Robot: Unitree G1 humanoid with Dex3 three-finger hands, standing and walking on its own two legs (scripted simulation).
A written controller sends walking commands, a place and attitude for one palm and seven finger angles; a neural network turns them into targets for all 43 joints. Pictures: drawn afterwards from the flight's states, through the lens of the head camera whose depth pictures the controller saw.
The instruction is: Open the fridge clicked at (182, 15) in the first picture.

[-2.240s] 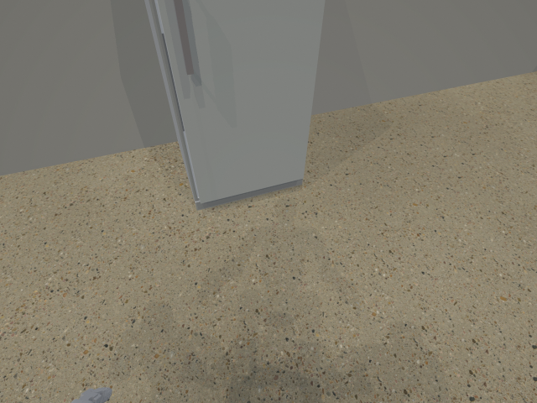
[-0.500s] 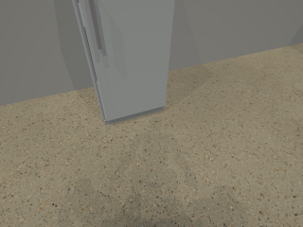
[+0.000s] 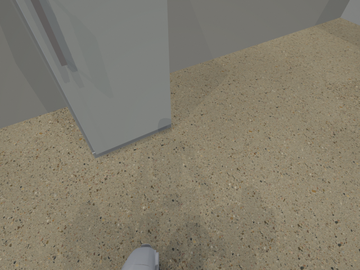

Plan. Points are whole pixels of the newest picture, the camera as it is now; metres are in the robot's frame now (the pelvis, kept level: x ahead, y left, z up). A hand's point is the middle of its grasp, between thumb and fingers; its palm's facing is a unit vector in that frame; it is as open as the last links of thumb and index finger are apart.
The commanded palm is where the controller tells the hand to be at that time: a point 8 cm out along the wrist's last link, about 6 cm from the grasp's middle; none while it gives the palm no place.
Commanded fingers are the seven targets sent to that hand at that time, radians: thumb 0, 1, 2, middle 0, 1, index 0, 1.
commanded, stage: walk to a spot facing it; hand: left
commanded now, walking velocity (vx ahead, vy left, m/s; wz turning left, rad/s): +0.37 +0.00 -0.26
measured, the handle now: (43, 19) +0.80 +0.55 +0.15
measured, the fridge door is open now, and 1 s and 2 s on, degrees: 0 0 0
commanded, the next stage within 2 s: turn to face it in 0.50 s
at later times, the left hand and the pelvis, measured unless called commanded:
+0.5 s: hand (125, 189) +0.35 +0.21 -0.16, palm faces -0.20 -0.96 -0.19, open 7.4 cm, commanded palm none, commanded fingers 0.00 0.90 0.90 -0.20 -0.30 -0.20 -0.30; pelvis +0.21 +0.05 +0.00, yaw -14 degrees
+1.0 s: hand (153, 164) +0.45 +0.14 -0.16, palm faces -0.17 -0.97 -0.17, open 7.3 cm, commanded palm none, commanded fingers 0.00 0.90 0.90 -0.20 -0.30 -0.20 -0.30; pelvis +0.30 +0.00 -0.01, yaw -10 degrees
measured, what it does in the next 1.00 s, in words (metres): walks ahead: left foot, then right foot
